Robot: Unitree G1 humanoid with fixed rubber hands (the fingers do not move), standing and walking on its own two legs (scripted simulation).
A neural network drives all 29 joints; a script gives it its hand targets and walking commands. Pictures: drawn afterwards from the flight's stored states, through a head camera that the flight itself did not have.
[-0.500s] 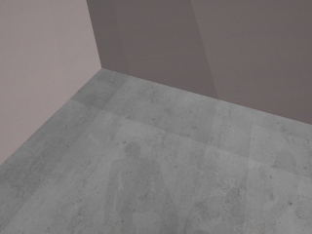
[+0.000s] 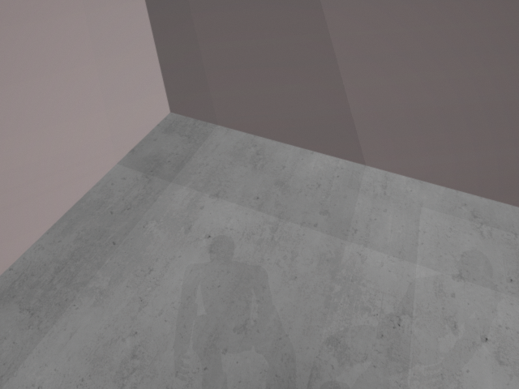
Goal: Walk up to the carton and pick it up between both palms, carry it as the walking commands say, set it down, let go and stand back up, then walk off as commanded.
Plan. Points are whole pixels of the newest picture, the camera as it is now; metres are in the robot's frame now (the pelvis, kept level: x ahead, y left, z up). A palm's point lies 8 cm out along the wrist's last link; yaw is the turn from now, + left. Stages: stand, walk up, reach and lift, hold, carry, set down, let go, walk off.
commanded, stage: stand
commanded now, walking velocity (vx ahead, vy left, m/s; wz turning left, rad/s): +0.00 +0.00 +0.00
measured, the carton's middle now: out of the picture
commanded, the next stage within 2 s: walk off in 0.10 s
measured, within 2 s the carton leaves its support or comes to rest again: neither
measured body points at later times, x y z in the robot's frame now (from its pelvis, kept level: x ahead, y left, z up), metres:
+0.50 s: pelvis +0.00 -0.01 +0.00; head +0.01 +0.00 +0.44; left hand -0.04 +0.21 -0.17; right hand -0.03 -0.23 -0.16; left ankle -0.03 +0.09 -0.75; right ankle -0.02 -0.13 -0.73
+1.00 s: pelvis -0.02 -0.16 -0.01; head +0.01 -0.17 +0.44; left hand +0.03 +0.08 -0.15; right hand +0.03 -0.42 -0.16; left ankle -0.05 -0.07 -0.69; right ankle +0.01 -0.23 -0.75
